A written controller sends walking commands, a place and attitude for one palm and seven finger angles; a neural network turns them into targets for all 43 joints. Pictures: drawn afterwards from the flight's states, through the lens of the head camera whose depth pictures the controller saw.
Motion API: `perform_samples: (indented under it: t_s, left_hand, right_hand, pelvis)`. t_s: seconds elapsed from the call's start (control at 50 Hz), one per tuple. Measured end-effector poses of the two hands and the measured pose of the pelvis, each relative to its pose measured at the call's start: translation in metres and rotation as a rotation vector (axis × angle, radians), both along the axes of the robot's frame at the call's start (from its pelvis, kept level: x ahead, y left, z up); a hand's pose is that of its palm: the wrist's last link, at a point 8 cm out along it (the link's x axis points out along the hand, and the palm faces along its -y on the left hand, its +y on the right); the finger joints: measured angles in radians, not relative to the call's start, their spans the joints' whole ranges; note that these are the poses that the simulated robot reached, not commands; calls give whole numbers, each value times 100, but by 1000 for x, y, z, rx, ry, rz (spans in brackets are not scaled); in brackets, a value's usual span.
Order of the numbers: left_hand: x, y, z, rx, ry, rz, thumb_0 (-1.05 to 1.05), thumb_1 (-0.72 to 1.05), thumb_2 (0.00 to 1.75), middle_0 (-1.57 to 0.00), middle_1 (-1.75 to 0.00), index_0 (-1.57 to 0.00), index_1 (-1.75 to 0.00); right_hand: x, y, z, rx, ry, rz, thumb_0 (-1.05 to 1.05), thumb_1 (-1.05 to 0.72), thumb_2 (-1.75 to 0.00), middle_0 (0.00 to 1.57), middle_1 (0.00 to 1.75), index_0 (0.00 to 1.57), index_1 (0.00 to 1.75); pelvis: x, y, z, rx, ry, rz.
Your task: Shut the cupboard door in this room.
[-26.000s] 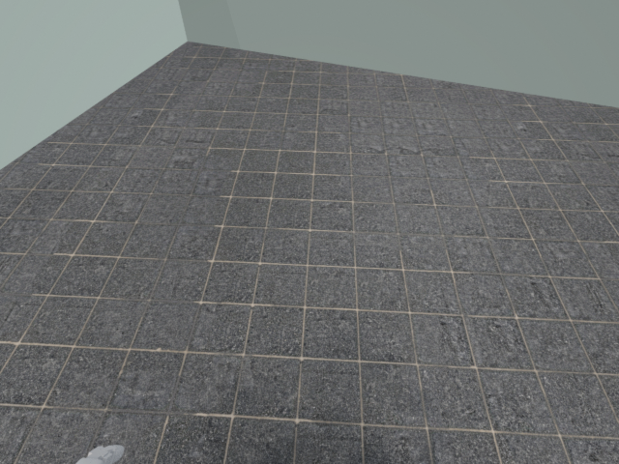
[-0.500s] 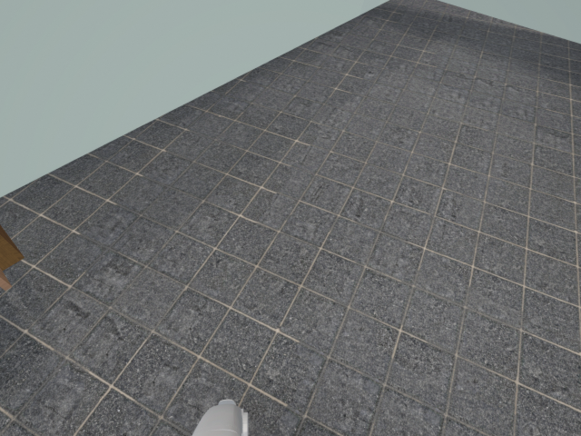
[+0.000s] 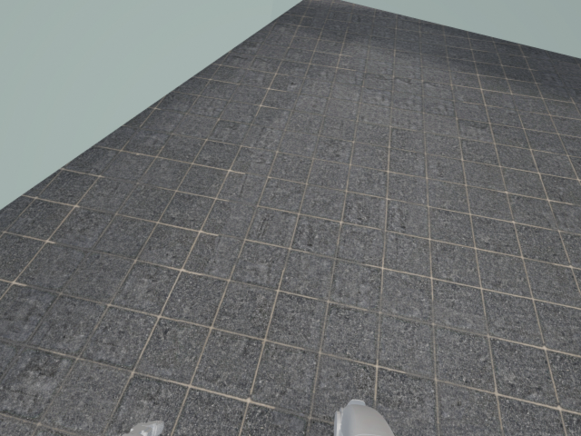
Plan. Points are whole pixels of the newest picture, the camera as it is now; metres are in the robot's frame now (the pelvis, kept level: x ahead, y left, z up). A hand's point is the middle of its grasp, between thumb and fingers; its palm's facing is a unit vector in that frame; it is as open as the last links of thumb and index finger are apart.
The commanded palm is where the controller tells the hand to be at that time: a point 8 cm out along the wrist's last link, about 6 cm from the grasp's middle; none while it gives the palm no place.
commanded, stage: walk around to get in front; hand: left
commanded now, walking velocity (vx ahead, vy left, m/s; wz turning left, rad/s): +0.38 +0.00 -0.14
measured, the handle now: out of the picture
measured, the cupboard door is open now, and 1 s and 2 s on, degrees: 89 89 89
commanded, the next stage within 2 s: walk to a spot facing it in 1.98 s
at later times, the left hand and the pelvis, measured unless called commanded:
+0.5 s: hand (208, 392) +0.22 +0.14 -0.17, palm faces +0.05 -0.97 -0.23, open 7.2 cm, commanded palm none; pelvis +0.22 -0.05 +0.00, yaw -1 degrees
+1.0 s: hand (218, 240) +0.52 +0.17 -0.17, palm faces -0.03 -0.98 -0.18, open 7.4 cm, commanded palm none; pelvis +0.43 -0.02 +0.00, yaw -3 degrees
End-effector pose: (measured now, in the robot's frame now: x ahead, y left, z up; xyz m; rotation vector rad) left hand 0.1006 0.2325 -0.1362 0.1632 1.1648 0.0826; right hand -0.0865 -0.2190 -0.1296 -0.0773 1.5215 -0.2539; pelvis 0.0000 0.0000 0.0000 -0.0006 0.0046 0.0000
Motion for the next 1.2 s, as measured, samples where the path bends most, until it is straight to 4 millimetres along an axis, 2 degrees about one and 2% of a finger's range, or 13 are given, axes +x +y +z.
perform_samples:
  t_s: [0.1, 0.18, 0.26, 0.36, 0.46, 0.6, 0.68, 0.76, 0.86, 0.96, 1.1, 1.16, 1.2]
  left_hand:
    - [92, -42, -5, -4, -54, -104, 1, 91, 90, -20, -30, -19, -29]
    - [138, -70, -12, -2, -126, -105, 1, 91, 90, -20, -30, -20, -29]
    - [133, -78, -8, -2, -61, -47, 0, 91, 90, -20, -30, -20, -30]
    - [129, -55, 4, 72, -12, 39, -4, 96, 90, -21, -30, -20, -30]
    - [114, -46, 0, 71, 113, 78, -2, 94, 90, -20, -30, -20, -30]
    - [100, -46, -20, -5, 304, 164, 0, 92, 90, -20, -30, -20, -30]
    - [110, -40, -34, -52, 413, 177, 0, 91, 90, -20, -30, -20, -30]
    - [164, -26, -30, -56, 390, 140, 1, 91, 90, -20, -30, -20, -30]
    - [269, -11, -18, -29, 227, 86, 1, 91, 90, -20, -30, -20, -29]
    - [374, -12, -6, -3, 79, 29, 1, 91, 90, -20, -30, -19, -29]
    - [509, -47, 4, 31, -39, -102, 1, 92, 90, -20, -30, -19, -29]
    - [559, -71, -1, 42, -106, -138, 1, 91, 90, -20, -30, -19, -29]
    - [576, -84, -4, 43, -139, -130, 0, 91, 90, -20, -30, -20, -29]
  right_hand:
    - [-7, 0, -8, 50, 132, -100, 1, -91, -90, 20, 30, 20, 30]
    - [21, -13, -22, 95, 194, -123, 1, -91, -90, 20, 30, 20, 30]
    - [102, -37, -27, 80, 79, -75, 1, -91, -90, 20, 30, 20, 30]
    - [229, -64, -23, 42, -152, 18, 1, -91, -90, 20, 30, 19, 30]
    - [342, -79, -9, -4, -323, 97, 1, -93, -90, 20, 30, 19, 30]
    - [477, -60, 4, -35, -420, 242, 1, -92, -90, 20, 30, 19, 30]
    - [531, -37, 1, -59, -476, 279, 1, -92, -90, 20, 30, 19, 30]
    - [531, -22, 1, -52, -442, 215, 0, -91, -90, 20, 30, 20, 30]
    - [498, -24, 1, -65, -297, 98, -1, -95, -90, 20, 30, 20, 30]
    - [463, -27, -1, -43, -132, 18, -1, -95, -90, 20, 30, 20, 30]
    - [444, -26, -12, 31, 40, -108, 0, -92, -90, 20, 30, 20, 30]
    - [452, -33, -25, 71, 102, -140, 0, -92, -90, 20, 30, 20, 30]
    - [468, -41, -32, 90, 124, -139, 1, -91, -90, 20, 30, 20, 30]
  pelvis:
    - [50, -23, -12, 9, 6, -29]
    - [88, -46, -25, 13, -7, -37]
    - [119, -57, -15, 8, -18, -32]
    - [157, -62, -4, -4, -9, -28]
    - [199, -58, -2, -17, -7, -22]
    - [265, -38, -10, -37, -7, -1]
    - [305, -18, -22, -28, -17, -10]
    - [336, -7, -14, -25, -32, -33]
    - [375, -3, -2, -16, -30, -39]
    - [415, -10, 2, -1, -23, -52]
    - [476, -39, -6, 13, -15, -83]
    - [507, -60, -20, 22, -15, -85]
    - [521, -71, -25, 14, -22, -87]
